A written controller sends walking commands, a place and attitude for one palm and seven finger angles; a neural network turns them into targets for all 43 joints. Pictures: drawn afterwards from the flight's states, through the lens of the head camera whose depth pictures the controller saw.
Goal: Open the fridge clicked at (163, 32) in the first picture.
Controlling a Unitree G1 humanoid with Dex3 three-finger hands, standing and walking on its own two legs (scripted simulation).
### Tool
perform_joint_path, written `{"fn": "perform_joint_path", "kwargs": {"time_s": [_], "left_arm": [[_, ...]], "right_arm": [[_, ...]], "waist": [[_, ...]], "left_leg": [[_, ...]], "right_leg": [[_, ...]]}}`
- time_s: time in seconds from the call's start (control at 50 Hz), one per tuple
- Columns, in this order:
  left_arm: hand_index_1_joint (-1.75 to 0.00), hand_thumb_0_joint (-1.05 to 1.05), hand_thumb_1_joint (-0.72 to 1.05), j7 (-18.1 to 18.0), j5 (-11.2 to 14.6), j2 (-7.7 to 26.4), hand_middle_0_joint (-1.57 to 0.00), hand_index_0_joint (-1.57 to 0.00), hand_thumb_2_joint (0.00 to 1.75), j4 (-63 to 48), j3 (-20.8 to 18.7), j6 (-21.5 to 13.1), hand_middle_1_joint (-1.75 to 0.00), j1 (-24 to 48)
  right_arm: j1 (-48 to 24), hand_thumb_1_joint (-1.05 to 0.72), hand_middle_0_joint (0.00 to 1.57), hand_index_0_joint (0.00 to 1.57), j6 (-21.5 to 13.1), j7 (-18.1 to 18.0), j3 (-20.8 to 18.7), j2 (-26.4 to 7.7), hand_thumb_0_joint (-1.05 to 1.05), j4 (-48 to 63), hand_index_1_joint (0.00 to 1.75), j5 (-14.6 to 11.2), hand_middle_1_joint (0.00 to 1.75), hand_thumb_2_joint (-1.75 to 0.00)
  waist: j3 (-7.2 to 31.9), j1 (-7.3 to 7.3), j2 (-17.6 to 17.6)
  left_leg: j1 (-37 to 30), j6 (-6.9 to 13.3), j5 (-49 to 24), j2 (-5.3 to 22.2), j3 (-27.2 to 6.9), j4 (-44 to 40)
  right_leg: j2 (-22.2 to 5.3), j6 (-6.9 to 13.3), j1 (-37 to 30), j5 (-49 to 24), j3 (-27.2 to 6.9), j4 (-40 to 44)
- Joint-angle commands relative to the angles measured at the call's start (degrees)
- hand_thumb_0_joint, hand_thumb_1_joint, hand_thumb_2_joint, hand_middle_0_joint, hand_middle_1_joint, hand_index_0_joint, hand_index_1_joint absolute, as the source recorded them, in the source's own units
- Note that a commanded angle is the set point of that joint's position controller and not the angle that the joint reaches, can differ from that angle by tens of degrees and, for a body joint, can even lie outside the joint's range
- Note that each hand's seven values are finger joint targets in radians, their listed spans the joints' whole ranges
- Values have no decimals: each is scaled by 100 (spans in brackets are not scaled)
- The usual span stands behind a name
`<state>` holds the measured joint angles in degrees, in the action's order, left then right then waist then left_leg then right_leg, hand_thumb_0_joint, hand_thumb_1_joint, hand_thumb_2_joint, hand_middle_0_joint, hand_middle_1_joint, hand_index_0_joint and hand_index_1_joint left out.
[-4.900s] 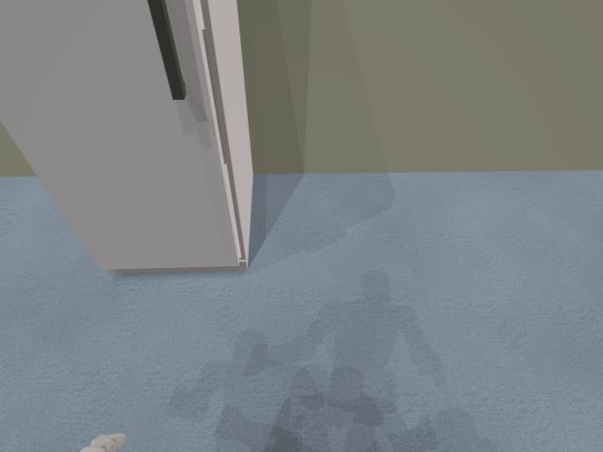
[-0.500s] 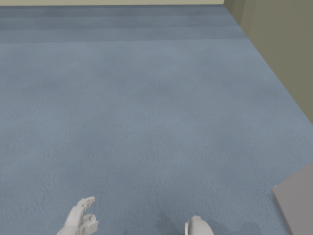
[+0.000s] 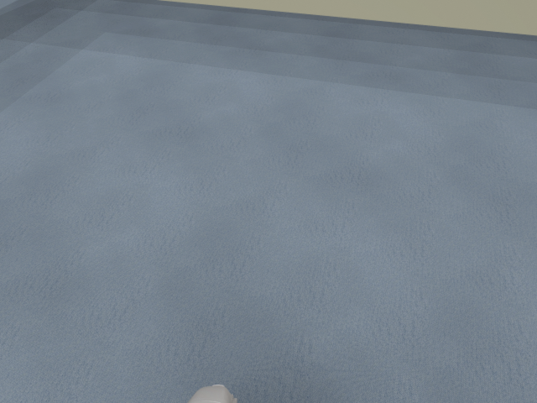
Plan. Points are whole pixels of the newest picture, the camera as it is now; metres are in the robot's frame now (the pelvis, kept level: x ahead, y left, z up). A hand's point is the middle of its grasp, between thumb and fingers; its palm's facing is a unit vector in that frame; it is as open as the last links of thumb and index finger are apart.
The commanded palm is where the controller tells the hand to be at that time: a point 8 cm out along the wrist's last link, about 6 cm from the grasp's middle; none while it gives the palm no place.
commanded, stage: turn to face it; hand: right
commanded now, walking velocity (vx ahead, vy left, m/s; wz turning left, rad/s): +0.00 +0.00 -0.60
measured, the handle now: out of the picture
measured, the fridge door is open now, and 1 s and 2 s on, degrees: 0 0 0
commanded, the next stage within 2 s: none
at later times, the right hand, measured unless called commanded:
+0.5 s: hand out of the picture +0.03 -0.24 -0.20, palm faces +0.29 +0.93 -0.21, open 7.3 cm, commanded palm none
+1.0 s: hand out of the picture -0.05 -0.20 -0.16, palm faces +0.54 +0.79 -0.28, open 7.4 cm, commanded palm none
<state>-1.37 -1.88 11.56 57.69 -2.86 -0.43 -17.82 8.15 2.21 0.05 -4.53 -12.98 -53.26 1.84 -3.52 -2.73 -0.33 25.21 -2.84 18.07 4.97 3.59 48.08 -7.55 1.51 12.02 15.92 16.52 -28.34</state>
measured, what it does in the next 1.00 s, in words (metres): steps on the spot, turning right: left foot, then right foot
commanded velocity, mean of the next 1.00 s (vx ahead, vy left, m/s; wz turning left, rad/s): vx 0.00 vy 0.00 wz -0.60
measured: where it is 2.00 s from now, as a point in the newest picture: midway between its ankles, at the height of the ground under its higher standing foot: outside the picture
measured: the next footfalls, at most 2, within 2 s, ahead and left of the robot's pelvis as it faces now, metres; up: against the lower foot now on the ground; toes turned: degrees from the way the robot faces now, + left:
left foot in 0.06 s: +0.06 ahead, +0.15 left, +0.00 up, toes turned +5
right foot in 0.40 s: +0.05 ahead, -0.13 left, +0.00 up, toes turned -23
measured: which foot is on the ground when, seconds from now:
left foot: up 0.00-0.04, down 0.06-0.42, up 0.44-0.92, down 0.94-1.00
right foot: down 0.00-0.08, up 0.10-0.38, down 0.40-0.94, up 0.96-1.00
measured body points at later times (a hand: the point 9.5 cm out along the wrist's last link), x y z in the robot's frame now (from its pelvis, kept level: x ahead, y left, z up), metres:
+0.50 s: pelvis -0.01 -0.03 -0.03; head +0.01 -0.06 +0.42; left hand +0.10 +0.21 -0.16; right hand +0.02 -0.29 -0.18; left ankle +0.00 +0.13 -0.69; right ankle +0.01 -0.11 -0.74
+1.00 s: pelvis -0.01 +0.02 -0.01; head +0.02 +0.03 +0.44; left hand +0.18 +0.21 -0.16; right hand -0.08 -0.24 -0.14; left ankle +0.03 +0.14 -0.74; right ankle -0.01 -0.11 -0.72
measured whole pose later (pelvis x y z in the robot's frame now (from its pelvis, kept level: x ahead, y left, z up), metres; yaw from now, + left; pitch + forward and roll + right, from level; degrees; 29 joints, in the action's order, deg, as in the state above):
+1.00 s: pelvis -0.01 +0.02 -0.01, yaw -33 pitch +1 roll +0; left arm 0.9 -1.4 14.1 52.4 -5.9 4.7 -11.7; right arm 11.6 1.9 -1.3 -2.7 -10.4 -51.1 1.3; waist -1.6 -1.0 3.4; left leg 13.5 -0.4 18.4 2.1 3.0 30.6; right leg 5.3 -1.0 29.0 19.3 -5.0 -43.0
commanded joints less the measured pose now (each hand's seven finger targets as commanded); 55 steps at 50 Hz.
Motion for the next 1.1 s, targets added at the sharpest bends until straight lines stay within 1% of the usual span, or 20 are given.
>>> {"fn": "perform_joint_path", "kwargs": {"time_s": [0.0,0.04,0.06,0.08,0.12,0.16,0.3,0.36,0.4,0.42,0.48,0.54,0.78,0.88,0.9,0.92,0.94,0.98,1.02,1.08], "left_arm": [[-30,0,90,33,30,718,-20,-20,90,-4,-119,-123,-30,-302],[-30,0,90,95,123,397,-20,-20,90,3,-61,-101,-30,-496],[-30,0,90,112,145,58,-20,-20,90,-130,27,-67,-30,-404],[-30,0,90,90,162,91,-20,-20,90,-238,-3,45,-30,-259],[-30,0,90,68,134,177,-20,-20,90,-234,-47,222,-30,-50],[-30,0,90,103,125,212,-20,-20,90,-149,-118,269,-30,-207],[-30,0,90,229,82,87,-20,-20,90,-384,-214,294,-30,-178],[-30,0,90,245,43,363,-20,-20,90,-368,-295,230,-30,-577],[-30,0,90,188,-15,1383,-20,-20,90,-470,-525,128,-30,-977],[-30,0,90,168,-26,1501,-20,-20,90,-462,-538,124,-30,-877],[-30,0,90,59,8,1014,-20,-20,90,-778,-368,59,-30,169],[-30,0,90,38,25,1003,-20,-20,90,-902,-343,13,-30,426],[-30,0,90,114,35,1263,-20,-20,90,-846,-445,176,-30,359],[-30,0,90,177,45,1221,-20,-20,90,-1024,-492,281,-30,873],[-30,0,90,200,82,977,-20,-20,90,-1064,-482,309,-30,881],[-30,0,90,203,119,553,-20,-20,90,-1191,-422,314,-30,768],[-30,0,90,208,24,895,-20,-20,90,-1217,-473,303,-30,967],[-30,0,90,272,8,799,-20,-20,90,-1068,-497,405,-30,605],[-30,0,90,323,12,797,-20,-20,90,-896,-443,390,-30,586],[-30,0,90,329,61,670,-20,-20,90,-927,-368,361,-30,799]], "right_arm": [[448,-90,20,20,-273,-85,151,42,0,29,30,-48,30,-90],[749,-90,20,20,-384,-167,91,-450,0,-127,30,-44,30,-90],[956,-90,20,20,-434,-225,37,-766,0,-250,30,-36,30,-90],[1055,-90,20,20,-406,-221,34,-937,0,-223,30,-50,30,-90],[672,-90,20,20,-359,-268,-46,-816,0,-154,30,-37,30,-90],[180,-90,20,20,-306,-279,-11,-693,0,-9,30,-42,30,-90],[-164,-90,20,20,-204,-268,-162,-717,0,234,30,15,30,-90],[-149,-90,20,20,-102,-214,-155,-644,0,319,30,-79,30,-90],[-271,-90,20,20,-12,-169,-67,-24,0,718,30,-136,30,-90],[-475,-90,20,20,11,-147,-73,-179,0,810,30,-83,30,-90],[-362,-90,20,20,-10,-62,-171,-267,0,588,30,-39,30,-90],[88,-90,20,20,-16,-41,-182,-351,0,383,30,-50,30,-90],[184,-90,20,20,-29,-123,-84,-436,0,524,30,-114,30,-90],[1067,-90,20,20,-71,-163,-140,-562,0,347,30,-153,30,-90],[1283,-90,20,20,-110,-199,-196,-799,0,319,30,-106,30,-90],[1150,-90,20,20,-154,-244,-300,-1356,0,467,30,12,30,-90],[530,-90,20,20,-124,-266,-205,-1358,0,670,30,-46,30,-90],[-290,-90,20,20,-198,-268,-155,-963,0,884,30,-75,30,-90],[-205,-90,20,20,-278,-217,-12,-654,0,788,30,-86,30,-90],[425,-90,20,20,-317,-225,-12,-676,0,603,30,-62,30,-90]], "waist": [[801,221,869],[1202,328,82],[1299,378,-835],[1212,486,-841],[882,465,-1446],[482,249,-1205],[5,97,-1333],[296,-113,-295],[220,-373,2468],[372,-338,1542],[416,13,1086],[755,138,572],[847,10,975],[794,419,852],[775,528,197],[605,523,-1631],[203,420,-1370],[113,-64,-1111],[-211,-60,-976],[99,196,-926]], "left_leg": [[-1128,39,-785,-235,344,-2255],[-2582,247,-2786,649,-378,-2582],[-3291,680,-4830,1694,-990,-2277],[-2976,1115,-5650,2199,-941,-2292],[-2511,1259,-4938,1931,-590,-2456],[-2012,1145,-3949,1736,-156,-2563],[-865,730,-1394,1686,499,-2465],[-509,372,-514,1354,815,-1245],[1027,-257,2223,101,706,1398],[882,-80,1827,217,19,2115],[1119,-108,390,292,-370,2478],[858,-175,54,174,-372,2019],[66,-125,729,-263,-385,-116],[-1856,89,-49,-460,-114,-2242],[-2457,299,123,150,-621,-3076],[-2556,934,1365,1835,-2604,-3919],[-1286,1154,1269,2385,-2652,-4048],[-693,875,461,1678,-1711,-3825],[-987,724,-1016,1188,-729,-3294],[-2001,750,-2571,1212,-252,-2835]], "right_leg": [[-913,358,-613,-3190,-1189,278],[-512,-156,333,-1856,-942,-407],[-9,-418,1340,464,-636,-985],[199,-433,1463,1878,-977,-1868],[169,-460,1792,1875,-1314,-2956],[187,-517,1814,1475,-1311,-3428],[156,-521,1144,821,-951,-2021],[335,-461,170,-479,-854,-525],[-1645,559,61,-1759,-4131,1202],[-1865,864,330,-801,-4199,1368],[-1004,376,491,322,-3548,1398],[-663,467,111,-91,-3091,1297],[-514,823,-266,-615,-3914,1159],[123,253,1026,-38,-3720,1031],[549,-58,1757,515,-3304,274],[1330,-460,2822,1180,-2185,-1494],[1101,-402,2620,1421,-2108,-2756],[947,-395,2266,861,-2135,-3785],[719,-506,2377,353,-1878,-4104],[668,-628,2530,418,-1631,-3700]]}}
